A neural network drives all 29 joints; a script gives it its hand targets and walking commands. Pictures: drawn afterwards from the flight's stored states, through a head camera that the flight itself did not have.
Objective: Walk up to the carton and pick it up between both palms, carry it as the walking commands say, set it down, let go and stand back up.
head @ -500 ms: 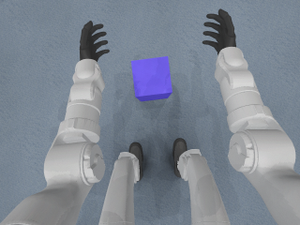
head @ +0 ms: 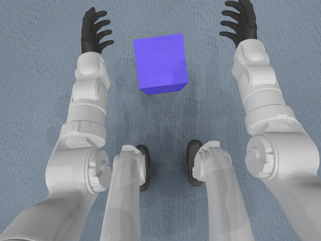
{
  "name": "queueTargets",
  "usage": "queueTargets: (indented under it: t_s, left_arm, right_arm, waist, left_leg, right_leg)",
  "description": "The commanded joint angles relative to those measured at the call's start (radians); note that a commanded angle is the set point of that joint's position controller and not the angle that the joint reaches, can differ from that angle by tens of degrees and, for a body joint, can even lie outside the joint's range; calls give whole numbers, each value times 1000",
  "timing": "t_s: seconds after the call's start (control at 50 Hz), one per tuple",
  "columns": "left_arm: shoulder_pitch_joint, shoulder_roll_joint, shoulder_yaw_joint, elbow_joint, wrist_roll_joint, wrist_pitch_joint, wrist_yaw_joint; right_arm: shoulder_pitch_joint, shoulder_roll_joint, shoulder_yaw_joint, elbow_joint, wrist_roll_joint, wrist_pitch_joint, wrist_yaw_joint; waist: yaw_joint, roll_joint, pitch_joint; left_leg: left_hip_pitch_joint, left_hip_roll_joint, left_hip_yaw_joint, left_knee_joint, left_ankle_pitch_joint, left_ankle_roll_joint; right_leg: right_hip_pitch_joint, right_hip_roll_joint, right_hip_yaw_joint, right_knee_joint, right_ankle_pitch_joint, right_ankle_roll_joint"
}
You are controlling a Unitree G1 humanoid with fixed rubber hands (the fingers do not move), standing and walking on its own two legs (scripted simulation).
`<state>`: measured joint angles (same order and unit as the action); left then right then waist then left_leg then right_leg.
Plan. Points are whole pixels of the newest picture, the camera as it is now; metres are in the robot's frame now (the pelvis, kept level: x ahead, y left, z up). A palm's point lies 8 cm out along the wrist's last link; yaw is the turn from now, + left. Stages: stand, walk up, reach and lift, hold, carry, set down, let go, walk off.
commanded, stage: reach and lift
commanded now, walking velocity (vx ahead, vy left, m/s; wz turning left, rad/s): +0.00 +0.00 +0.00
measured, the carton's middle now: (161, 70) +0.52 +0.01 -0.42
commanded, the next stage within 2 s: none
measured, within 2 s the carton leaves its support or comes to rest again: neither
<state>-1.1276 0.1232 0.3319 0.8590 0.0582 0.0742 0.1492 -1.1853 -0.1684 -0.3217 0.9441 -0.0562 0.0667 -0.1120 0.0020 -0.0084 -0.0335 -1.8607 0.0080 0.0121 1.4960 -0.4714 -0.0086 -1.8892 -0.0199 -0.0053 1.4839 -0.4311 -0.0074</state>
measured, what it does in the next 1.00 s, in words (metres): lowers itself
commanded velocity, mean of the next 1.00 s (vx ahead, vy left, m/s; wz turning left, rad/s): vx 0.00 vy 0.00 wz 0.00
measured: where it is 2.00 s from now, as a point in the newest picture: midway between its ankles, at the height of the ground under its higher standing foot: (169, 173)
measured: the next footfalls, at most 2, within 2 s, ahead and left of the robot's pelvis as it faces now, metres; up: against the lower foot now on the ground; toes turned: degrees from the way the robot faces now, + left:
none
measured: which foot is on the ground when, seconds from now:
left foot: down 0.00-1.00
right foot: down 0.00-1.00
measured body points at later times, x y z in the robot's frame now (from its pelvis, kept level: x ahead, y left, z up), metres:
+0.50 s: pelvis -0.02 -0.01 -0.12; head +0.33 -0.01 +0.15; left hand +0.52 +0.15 -0.28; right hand +0.53 -0.16 -0.28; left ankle +0.08 +0.12 -0.53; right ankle +0.09 -0.12 -0.53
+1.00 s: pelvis -0.03 +0.00 -0.19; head +0.34 +0.00 +0.05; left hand +0.52 +0.15 -0.37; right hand +0.53 -0.16 -0.37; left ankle +0.08 +0.12 -0.53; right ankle +0.09 -0.12 -0.53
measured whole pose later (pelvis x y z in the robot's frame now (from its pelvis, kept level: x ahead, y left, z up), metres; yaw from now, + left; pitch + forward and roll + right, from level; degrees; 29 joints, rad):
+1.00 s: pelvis -0.03 +0.00 -0.19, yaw +1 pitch +37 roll +1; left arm -1.48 0.27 0.07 1.12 -0.24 0.03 0.18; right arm -1.52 -0.35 -0.04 1.19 0.24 0.03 -0.15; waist 0.00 0.00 0.39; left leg -2.24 0.00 0.01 2.19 -0.58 -0.01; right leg -2.28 -0.03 0.01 2.17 -0.53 -0.01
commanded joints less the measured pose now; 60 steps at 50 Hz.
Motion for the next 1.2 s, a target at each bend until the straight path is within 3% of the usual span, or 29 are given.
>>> queueTargets:
  t_s: [0.0,0.12,0.28,0.42,0.78,0.92,1.18]
  left_arm:
    - [-270,94,-42,-124,-45,-6,20]
    - [-320,123,-75,-84,-105,12,29]
    - [-394,158,-78,23,-118,0,23]
    - [-448,184,-107,69,-146,-22,22]
    - [-582,243,-217,169,-252,-66,21]
    - [-629,240,-261,156,-294,-67,33]
    - [-597,202,-252,195,-272,-66,30]
  right_arm:
    - [-270,-101,49,-137,43,-5,-16]
    - [-317,-138,96,-125,82,15,-30]
    - [-385,-149,120,-26,101,11,-33]
    - [-443,-166,155,26,136,-6,-41]
    - [-586,-243,258,151,253,-54,-38]
    - [-625,-277,274,140,295,-61,-38]
    - [-596,-248,270,193,283,-62,-24]
  waist:
    - [9,12,-1130]
    - [0,-10,-1103]
    - [7,-30,-968]
    - [16,-37,-947]
    - [18,-24,-870]
    - [6,-9,-949]
    - [1,-6,-815]
  left_leg:
    - [504,-129,35,-27,330,-52]
    - [401,-126,44,69,271,-46]
    - [248,-115,50,184,179,-35]
    - [188,-102,55,285,173,-34]
    - [151,-75,25,478,200,-37]
    - [230,-75,20,514,223,-41]
    - [170,-86,11,502,195,-37]
  right_leg:
    - [618,129,-22,11,337,36]
    - [560,121,-26,112,290,36]
    - [458,106,-18,227,216,34]
    - [436,95,-5,320,220,36]
    - [345,69,16,507,217,33]
    - [344,62,-2,546,226,33]
    - [251,65,-2,535,191,32]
